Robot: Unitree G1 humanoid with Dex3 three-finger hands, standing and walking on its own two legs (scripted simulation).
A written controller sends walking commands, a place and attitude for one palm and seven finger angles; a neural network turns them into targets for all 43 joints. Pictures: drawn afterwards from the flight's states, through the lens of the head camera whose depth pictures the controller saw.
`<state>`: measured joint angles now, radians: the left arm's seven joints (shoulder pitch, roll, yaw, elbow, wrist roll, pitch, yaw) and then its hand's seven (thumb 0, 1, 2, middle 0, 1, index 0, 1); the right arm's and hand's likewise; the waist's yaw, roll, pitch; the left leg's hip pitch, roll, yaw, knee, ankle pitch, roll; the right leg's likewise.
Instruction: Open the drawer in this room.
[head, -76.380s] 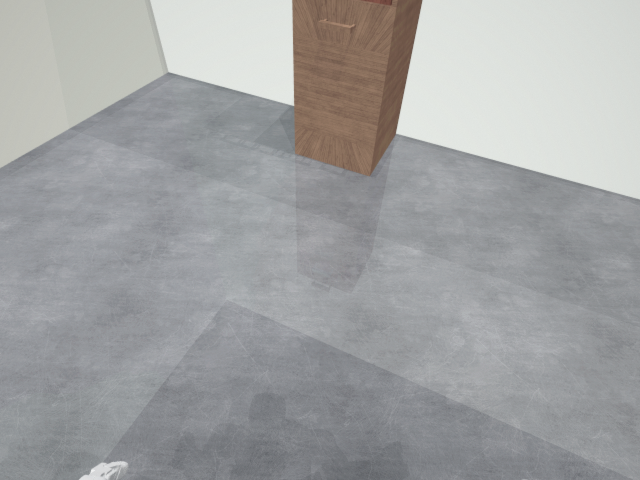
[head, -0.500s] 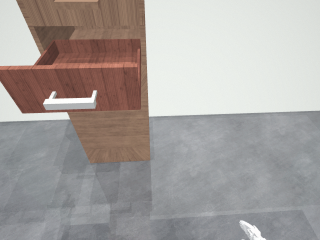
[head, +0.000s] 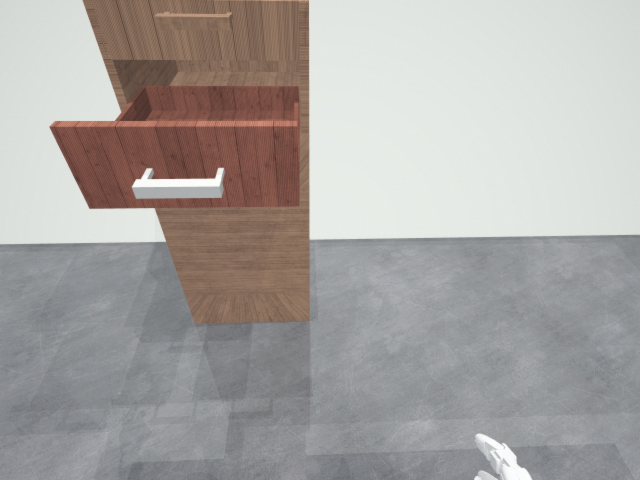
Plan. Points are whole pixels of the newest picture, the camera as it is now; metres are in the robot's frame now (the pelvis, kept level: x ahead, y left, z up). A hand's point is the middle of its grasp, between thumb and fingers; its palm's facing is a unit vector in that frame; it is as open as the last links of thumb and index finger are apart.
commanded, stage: stop stepping back and stand still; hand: left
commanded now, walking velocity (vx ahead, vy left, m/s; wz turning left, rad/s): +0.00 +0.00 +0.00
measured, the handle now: (182, 181) +0.54 +0.27 +0.11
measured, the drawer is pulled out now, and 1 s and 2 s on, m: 0.30 0.30 0.30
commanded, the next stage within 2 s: let the arm hang, fingers relaxed in 0.22 s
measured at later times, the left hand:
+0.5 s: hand (144, 405) +0.21 +0.24 +0.00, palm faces +0.11 -0.87 -0.48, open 7.4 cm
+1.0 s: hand out of the picture -0.09 +0.21 -0.15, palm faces +0.07 -0.95 -0.29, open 7.3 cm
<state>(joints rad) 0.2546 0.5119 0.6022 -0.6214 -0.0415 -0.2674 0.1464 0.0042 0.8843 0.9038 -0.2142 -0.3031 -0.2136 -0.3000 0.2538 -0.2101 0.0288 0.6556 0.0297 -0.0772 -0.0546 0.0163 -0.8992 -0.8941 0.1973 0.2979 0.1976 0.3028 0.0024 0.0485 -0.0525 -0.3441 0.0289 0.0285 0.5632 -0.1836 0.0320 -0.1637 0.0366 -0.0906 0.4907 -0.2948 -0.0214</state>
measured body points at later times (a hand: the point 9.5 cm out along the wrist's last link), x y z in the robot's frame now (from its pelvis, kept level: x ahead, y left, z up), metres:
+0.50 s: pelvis -0.02 +0.00 -0.02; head -0.05 -0.05 +0.43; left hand +0.20 +0.28 +0.03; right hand +0.15 -0.26 -0.13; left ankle +0.07 +0.09 -0.73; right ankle -0.02 -0.11 -0.73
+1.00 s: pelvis -0.03 -0.01 +0.01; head -0.02 -0.02 +0.46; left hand -0.09 +0.26 -0.13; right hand +0.00 -0.26 -0.15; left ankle +0.01 +0.10 -0.73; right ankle -0.02 -0.11 -0.73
